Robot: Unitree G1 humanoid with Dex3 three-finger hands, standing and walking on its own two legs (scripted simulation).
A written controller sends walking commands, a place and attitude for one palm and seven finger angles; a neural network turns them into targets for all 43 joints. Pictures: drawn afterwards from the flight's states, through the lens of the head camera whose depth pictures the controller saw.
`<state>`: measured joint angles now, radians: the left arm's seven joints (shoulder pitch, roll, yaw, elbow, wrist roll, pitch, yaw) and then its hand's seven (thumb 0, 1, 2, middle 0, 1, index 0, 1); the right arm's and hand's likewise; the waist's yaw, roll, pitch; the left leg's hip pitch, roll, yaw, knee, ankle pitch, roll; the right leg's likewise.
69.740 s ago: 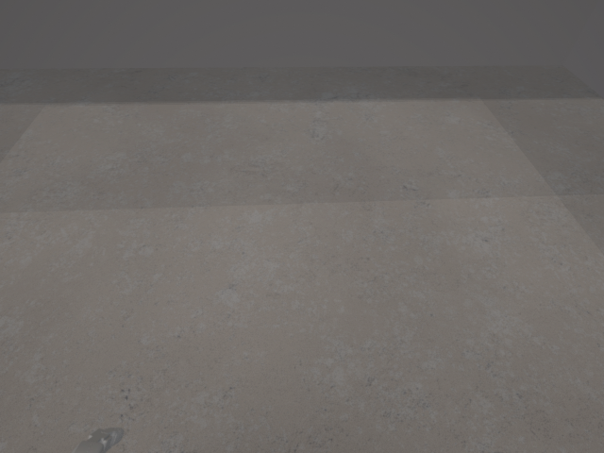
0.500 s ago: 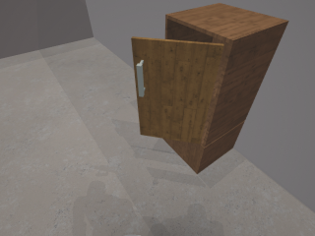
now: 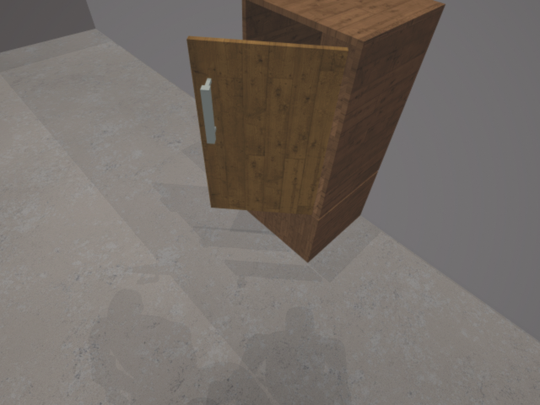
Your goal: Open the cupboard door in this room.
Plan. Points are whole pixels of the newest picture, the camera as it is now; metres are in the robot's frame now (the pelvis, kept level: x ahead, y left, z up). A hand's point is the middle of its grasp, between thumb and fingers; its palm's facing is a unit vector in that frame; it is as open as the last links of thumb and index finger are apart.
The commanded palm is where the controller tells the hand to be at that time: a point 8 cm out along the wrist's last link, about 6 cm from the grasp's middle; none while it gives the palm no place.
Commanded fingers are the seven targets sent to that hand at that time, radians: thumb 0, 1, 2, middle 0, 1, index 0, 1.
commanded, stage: come to a stop and stand still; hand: left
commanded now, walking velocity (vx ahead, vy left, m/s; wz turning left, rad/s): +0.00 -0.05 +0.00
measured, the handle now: (210, 111) +0.79 +0.16 -0.02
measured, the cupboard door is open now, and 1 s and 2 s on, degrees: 42 42 42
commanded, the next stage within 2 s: look again from close up in 0.50 s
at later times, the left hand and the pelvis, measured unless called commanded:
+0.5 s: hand out of the picture +0.02 +0.14 -0.18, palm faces +0.00 -0.98 -0.21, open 7.2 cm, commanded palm none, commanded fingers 0.00 0.90 0.90 -0.20 -0.30 -0.20 -0.30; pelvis +0.01 -0.04 -0.01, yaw -1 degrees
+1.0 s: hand out of the picture -0.02 +0.09 -0.18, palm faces +0.02 -0.99 -0.16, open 7.4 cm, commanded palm none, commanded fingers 0.00 0.90 0.90 -0.20 -0.30 -0.20 -0.30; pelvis +0.00 -0.06 +0.00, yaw -1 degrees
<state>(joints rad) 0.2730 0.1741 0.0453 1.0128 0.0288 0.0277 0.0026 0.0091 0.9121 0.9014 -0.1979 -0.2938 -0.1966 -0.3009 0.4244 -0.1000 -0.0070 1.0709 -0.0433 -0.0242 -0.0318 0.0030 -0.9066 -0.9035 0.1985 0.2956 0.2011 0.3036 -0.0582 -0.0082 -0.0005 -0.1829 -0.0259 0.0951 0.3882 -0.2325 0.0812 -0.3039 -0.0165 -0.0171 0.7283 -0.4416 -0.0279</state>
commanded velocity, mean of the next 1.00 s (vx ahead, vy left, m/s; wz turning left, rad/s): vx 0.00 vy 0.00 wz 0.00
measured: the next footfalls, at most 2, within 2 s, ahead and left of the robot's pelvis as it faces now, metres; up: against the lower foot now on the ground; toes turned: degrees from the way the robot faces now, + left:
right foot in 0.12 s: -0.01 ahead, -0.14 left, +0.00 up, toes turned -3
left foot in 1.56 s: +0.14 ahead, +0.10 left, +0.00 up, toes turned +3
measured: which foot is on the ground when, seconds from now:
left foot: down 0.00-1.00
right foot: up 0.00-0.10, down 0.12-1.00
